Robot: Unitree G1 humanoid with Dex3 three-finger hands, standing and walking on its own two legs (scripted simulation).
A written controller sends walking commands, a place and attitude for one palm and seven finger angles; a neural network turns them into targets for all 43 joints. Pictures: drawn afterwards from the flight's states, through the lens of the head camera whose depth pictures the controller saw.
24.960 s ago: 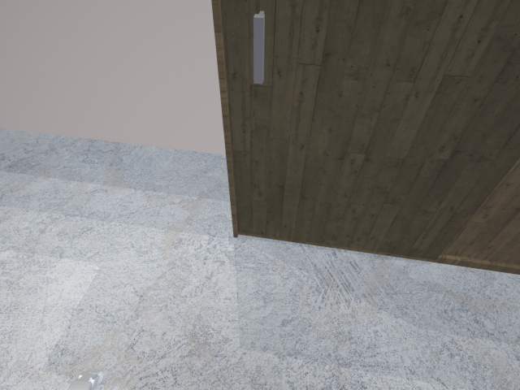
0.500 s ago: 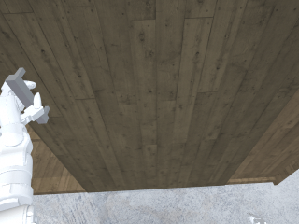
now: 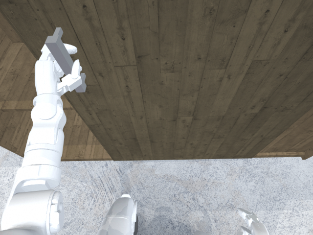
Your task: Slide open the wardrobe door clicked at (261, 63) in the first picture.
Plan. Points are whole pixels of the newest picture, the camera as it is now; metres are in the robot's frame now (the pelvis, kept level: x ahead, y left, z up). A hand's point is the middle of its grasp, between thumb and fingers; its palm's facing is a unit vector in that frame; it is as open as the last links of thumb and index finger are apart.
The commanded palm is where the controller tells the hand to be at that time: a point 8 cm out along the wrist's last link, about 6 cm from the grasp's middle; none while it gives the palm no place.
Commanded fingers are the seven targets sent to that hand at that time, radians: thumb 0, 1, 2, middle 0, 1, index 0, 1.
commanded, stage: stop walking and hold the door there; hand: left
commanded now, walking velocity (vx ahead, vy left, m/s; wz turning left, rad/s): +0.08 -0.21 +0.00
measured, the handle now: (70, 62) +0.48 +0.23 +0.13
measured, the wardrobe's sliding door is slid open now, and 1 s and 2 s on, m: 0.51 0.51 0.51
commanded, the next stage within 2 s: loosen the grip on the handle in 0.98 s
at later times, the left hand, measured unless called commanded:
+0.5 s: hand (76, 78) +0.43 +0.21 +0.13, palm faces +0.11 -0.99 -0.09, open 6.1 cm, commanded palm +0.41 +0.22 +0.11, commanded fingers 0.00 0.90 0.90 -0.45 -1.40 -0.45 -1.40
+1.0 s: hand (77, 78) +0.43 +0.20 +0.13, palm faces +0.18 -0.97 -0.14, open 6.3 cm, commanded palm +0.40 +0.21 +0.11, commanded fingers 0.00 0.90 0.90 -0.45 -1.40 -0.45 -1.40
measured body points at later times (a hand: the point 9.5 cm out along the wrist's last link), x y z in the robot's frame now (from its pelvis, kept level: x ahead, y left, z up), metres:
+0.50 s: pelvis +0.00 +0.07 -0.02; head +0.07 +0.08 +0.42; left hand +0.42 +0.26 +0.14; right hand +0.19 -0.13 -0.14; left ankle +0.03 +0.20 -0.74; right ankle +0.01 -0.05 -0.72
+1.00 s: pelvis +0.03 +0.04 -0.01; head +0.06 +0.04 +0.44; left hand +0.42 +0.25 +0.14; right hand +0.21 -0.19 -0.12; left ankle +0.02 +0.18 -0.74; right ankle +0.04 -0.07 -0.74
